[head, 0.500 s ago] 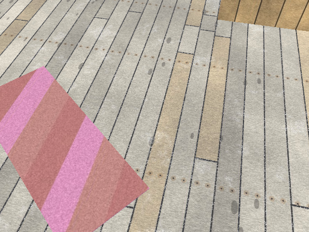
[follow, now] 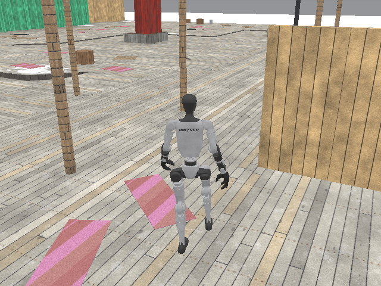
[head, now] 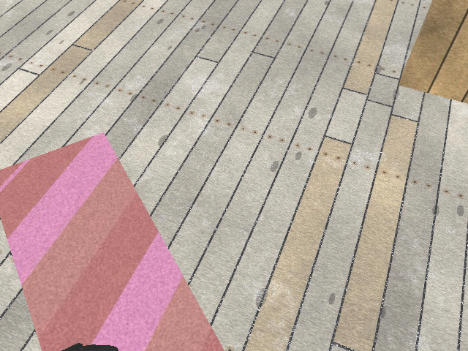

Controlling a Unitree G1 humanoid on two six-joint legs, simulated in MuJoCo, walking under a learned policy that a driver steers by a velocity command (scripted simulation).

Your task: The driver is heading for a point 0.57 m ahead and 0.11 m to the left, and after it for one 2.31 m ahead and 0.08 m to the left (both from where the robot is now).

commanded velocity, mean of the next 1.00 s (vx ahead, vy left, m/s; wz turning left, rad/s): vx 0.40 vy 0.00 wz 0.42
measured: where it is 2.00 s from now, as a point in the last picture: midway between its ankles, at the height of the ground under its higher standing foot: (168, 342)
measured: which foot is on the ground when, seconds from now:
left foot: down 0.00-0.12, up 0.14-0.60, down 0.62-1.00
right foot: up 0.00-0.08, down 0.10-0.64, up 0.66-1.00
